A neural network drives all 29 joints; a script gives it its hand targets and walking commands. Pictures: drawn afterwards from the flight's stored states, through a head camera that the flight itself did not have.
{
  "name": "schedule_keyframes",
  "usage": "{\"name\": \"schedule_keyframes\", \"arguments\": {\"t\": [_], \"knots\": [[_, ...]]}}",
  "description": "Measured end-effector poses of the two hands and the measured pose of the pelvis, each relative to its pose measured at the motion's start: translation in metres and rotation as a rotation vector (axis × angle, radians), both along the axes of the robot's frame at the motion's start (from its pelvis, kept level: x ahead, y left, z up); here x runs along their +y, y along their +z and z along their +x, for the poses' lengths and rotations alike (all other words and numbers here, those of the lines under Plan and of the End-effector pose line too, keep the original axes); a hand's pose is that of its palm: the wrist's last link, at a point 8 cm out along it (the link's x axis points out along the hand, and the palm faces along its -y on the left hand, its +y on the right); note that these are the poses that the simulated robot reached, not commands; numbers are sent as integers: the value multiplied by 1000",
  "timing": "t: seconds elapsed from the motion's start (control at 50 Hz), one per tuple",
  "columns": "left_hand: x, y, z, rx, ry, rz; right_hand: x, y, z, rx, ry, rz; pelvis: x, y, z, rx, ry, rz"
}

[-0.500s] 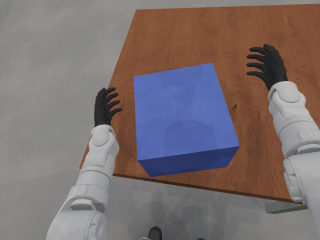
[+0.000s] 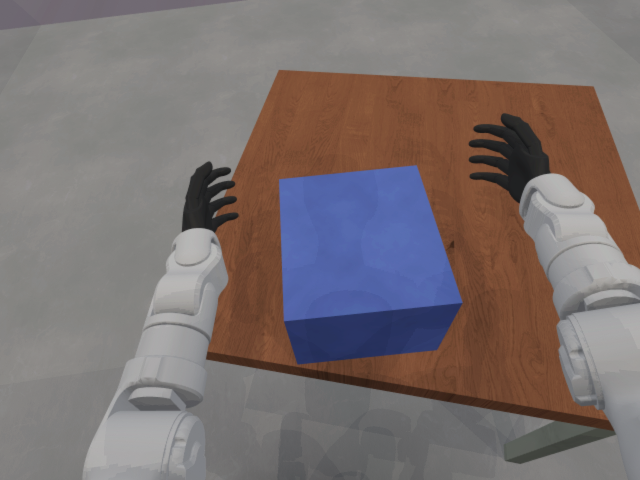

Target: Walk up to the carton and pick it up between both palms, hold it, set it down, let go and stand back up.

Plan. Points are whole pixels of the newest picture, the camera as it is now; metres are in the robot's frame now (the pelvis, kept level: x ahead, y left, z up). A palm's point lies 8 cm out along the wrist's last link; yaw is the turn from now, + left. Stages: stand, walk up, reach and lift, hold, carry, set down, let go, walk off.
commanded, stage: set down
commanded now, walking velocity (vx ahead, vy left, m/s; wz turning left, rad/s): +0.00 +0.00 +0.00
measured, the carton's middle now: (357, 264) +0.45 +0.03 -0.05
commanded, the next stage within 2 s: none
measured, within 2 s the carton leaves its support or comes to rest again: neither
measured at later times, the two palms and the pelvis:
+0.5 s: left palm (218, 274) +0.35 +0.19 +0.06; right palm (558, 261) +0.42 -0.21 +0.05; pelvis +0.00 +0.00 +0.00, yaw -1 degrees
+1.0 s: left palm (234, 306) +0.32 +0.17 +0.03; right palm (574, 311) +0.37 -0.23 +0.02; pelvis +0.01 +0.00 +0.00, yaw -1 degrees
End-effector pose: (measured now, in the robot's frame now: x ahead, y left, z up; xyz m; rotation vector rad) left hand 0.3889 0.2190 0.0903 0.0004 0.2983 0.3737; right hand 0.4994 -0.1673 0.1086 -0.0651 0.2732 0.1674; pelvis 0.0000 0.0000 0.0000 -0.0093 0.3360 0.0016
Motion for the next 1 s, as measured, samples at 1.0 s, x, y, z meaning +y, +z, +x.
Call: {"name": "schedule_keyframes", "arguments": {"t": [1.0], "knots": [[-49, -61, -70, 12, -82, -15, -67, -86, -128, 32, -25, -20, 0, 4, 11, -160, -18, 19]]}}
